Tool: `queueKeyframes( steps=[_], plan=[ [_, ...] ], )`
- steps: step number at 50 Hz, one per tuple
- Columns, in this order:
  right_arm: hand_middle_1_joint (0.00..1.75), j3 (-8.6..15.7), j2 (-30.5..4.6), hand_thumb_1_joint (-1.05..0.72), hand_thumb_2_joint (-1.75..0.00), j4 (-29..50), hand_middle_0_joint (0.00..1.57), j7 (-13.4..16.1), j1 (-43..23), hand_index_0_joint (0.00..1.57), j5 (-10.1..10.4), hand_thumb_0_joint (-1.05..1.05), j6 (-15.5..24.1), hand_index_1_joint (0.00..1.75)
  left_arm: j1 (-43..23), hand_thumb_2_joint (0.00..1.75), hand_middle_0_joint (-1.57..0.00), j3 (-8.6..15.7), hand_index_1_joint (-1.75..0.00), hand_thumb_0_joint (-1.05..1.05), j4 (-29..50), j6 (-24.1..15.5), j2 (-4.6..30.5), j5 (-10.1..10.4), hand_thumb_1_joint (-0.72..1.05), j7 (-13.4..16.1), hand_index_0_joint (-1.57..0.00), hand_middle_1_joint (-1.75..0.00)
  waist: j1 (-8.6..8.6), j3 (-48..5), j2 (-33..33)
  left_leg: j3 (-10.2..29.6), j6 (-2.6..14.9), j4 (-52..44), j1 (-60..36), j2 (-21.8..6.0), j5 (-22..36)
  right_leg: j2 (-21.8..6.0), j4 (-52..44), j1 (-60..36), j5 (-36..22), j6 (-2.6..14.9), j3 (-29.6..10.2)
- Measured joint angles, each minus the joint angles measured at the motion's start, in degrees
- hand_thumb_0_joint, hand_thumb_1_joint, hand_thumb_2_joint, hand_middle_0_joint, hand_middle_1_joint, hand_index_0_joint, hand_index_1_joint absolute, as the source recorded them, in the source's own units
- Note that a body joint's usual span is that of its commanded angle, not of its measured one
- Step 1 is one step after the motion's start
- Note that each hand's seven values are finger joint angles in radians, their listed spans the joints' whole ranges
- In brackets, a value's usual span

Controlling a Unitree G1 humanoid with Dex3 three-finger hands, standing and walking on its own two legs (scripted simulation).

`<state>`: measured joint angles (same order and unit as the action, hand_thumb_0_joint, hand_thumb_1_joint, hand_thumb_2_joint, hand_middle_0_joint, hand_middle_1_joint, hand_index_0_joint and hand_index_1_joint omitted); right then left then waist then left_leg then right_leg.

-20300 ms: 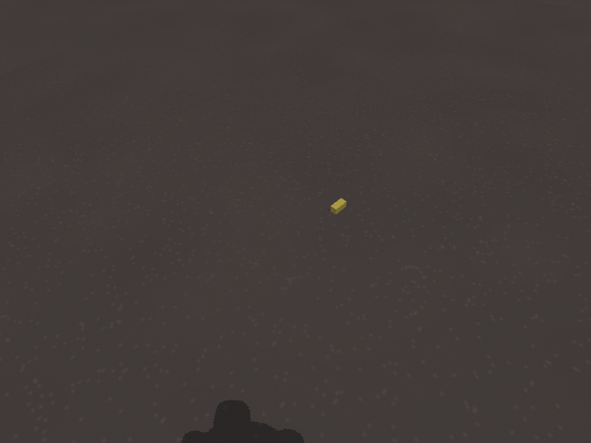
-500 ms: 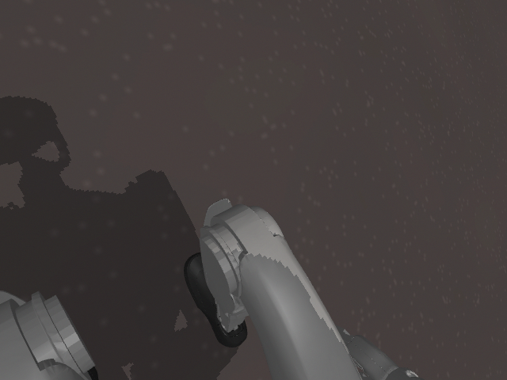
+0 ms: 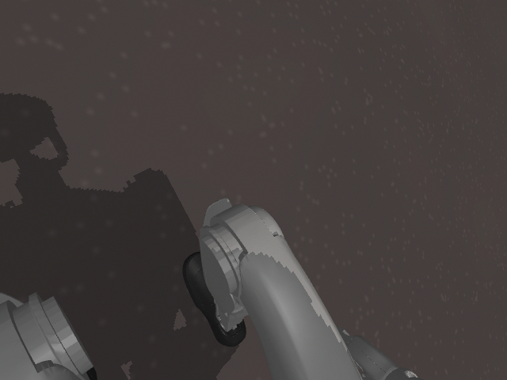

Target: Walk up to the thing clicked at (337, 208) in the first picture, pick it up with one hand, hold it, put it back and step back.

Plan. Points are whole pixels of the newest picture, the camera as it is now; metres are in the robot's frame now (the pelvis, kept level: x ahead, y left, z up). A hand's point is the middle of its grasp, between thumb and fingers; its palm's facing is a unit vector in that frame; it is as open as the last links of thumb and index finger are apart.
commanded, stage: close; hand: left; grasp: from above
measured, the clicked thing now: out of the picture +0.49 +0.34 -0.30
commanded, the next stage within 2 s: settle in 0.76 s
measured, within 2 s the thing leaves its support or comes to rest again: leaves its support in 1.18 s
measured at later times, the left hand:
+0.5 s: hand out of the picture +0.47 +0.33 -0.26, palm faces -0.46 -0.12 -0.88, open 6.8 cm
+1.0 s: hand out of the picture +0.47 +0.33 -0.26, palm faces -0.46 -0.11 -0.88, open 6.5 cm
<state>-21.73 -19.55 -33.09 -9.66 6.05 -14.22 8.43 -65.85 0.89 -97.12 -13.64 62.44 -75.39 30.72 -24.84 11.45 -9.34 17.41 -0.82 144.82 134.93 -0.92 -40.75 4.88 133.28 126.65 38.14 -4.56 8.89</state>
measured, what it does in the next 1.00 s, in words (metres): stands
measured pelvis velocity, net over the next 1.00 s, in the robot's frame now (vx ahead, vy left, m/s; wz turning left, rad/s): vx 0.00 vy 0.00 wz -0.01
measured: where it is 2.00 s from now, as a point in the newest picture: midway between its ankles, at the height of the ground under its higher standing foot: (160, 357)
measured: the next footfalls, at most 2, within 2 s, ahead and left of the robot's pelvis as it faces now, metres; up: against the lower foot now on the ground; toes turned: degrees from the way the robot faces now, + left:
none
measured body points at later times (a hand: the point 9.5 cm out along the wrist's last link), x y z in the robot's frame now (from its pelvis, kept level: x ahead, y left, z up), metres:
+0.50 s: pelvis +0.00 +0.00 +0.00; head +0.29 +0.15 +0.31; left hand +0.49 +0.33 -0.21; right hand +0.05 -0.25 -0.05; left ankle +0.06 +0.13 -0.28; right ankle +0.12 -0.13 -0.28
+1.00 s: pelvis +0.00 +0.00 +0.00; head +0.29 +0.15 +0.31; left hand +0.49 +0.33 -0.21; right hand +0.05 -0.24 -0.05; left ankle +0.06 +0.13 -0.28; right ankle +0.12 -0.13 -0.28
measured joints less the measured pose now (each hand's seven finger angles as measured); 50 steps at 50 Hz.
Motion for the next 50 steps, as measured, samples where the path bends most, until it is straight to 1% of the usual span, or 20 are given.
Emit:
queueKeyframes(
  steps=[6, 14, 21, 27, 34, 39, 46, 50],
  plan=[
    [0.3, -0.08, -0.26, -0.9, -0.89, 0.12, 0.21, -0.01, -0.07, 0.2, 0.04, 0.0, -0.01, 0.3, 0.6, 0.47, -0.59, 0.84, -0.55, 0.0, 0.98, -0.13, 0.25, -0.18, 0.22, -0.7, -0.64, -0.59, 0.16, 0.27, 0.08, -0.01, -0.06, 0.02, 0.09, 0.04, 0.08, -0.09, 0.09, 0.12, -0.07, 0.12, 0.02],
    [0.3, 0.26, -0.15, -0.9, -0.89, 0.22, 0.21, 0.27, -0.29, 0.21, 0.04, 0.0, -0.1, 0.3, 0.32, 0.36, -0.68, 0.56, -0.47, 0.0, 1.73, -0.29, 0.66, 0.57, 0.38, -1.46, -0.74, -0.54, 0.36, 0.81, -0.06, -0.1, 0.03, 0.11, 0.05, 0.0, 0.12, -0.09, 0.17, 0.07, -0.11, -0.21, -0.08],
    [0.3, -0.13, -0.06, -0.9, -0.89, 0.5, 0.21, 0.33, -0.18, 0.2, 0.0, 0.0, -0.65, 0.3, 0.34, 0.27, -0.77, 0.96, -0.4, 0.0, 2.22, -0.43, 0.79, 0.11, 0.51, -1.78, -0.83, -0.49, 0.32, 0.7, -0.1, 0.08, 0.0, 0.14, -0.01, 0.05, 0.11, -0.14, 0.09, -0.07, -0.12, 0.0, 0.12],
    [0.3, -0.18, 0.04, -0.9, -0.89, 0.76, 0.21, 0.47, -0.12, 0.21, -0.14, 0.0, -1.0, 0.3, 0.38, 0.19, -0.8, 0.68, -0.34, 0.0, 2.02, -0.43, 0.8, 0.19, 0.53, -1.68, -0.87, -0.43, 0.3, 0.67, 0.05, 0.0, 0.29, 0.08, -0.04, -0.04, 0.12, -0.11, -0.13, -0.25, -0.15, -0.17, 0.09],
    [0.3, -0.46, 0.01, -0.9, -0.89, 0.68, 0.21, 0.43, 0.01, 0.21, -0.14, 0.0, -1.11, 0.3, 0.39, 0.12, -0.85, 0.41, -0.26, 0.0, 1.84, -0.35, 0.6, -0.13, 0.55, -1.5, -0.92, -0.36, 0.34, 0.26, 0.06, 0.01, 0.38, 0.16, 0.13, -0.06, 0.21, -0.11, -0.16, -0.18, -0.29, 0.31, 0.18],
    [0.3, -0.66, -0.04, -0.9, -0.89, 0.97, 0.21, 0.43, -0.12, 0.21, -0.29, 0.0, -1.13, 0.3, 0.21, 0.09, -0.87, 0.12, -0.22, 0.01, 1.22, -0.34, 0.69, 0.1, 0.56, -1.02, -0.95, -0.31, 0.25, 0.4, 0.04, 0.0, 0.53, 0.24, 0.15, -0.04, 0.39, -0.11, -0.15, -0.26, -0.38, 0.08, 0.17],
    [0.3, -0.56, 0.04, -0.9, -0.89, 1.02, 0.21, 0.48, -0.24, 0.21, -0.22, 0.0, -0.9, 0.3, 0.0, 0.05, -0.92, -0.17, -0.16, 0.0, 1.46, -0.21, 0.59, 0.35, 0.56, -1.28, -0.98, -0.24, 0.35, 0.52, 0.15, -0.19, 0.73, 0.24, 0.31, -0.13, 0.49, -0.09, -0.18, -0.14, -0.49, 0.04, 0.05],
    [0.3, -0.35, 0.14, -0.91, -0.89, 0.88, 0.21, 0.45, 0.01, 0.21, 0.04, 0.0, -0.77, 0.3, 0.27, 0.05, -0.95, 0.39, -0.14, 0.0, 2.65, 0.16, 0.23, 0.1, 0.54, -2.26, -1.01, -0.21, 0.57, 0.26, 0.29, -0.26, 0.7, 0.16, 0.51, -0.14, 0.46, -0.15, -0.2, 0.09, -0.49, 0.15, 0.01]
  ],
)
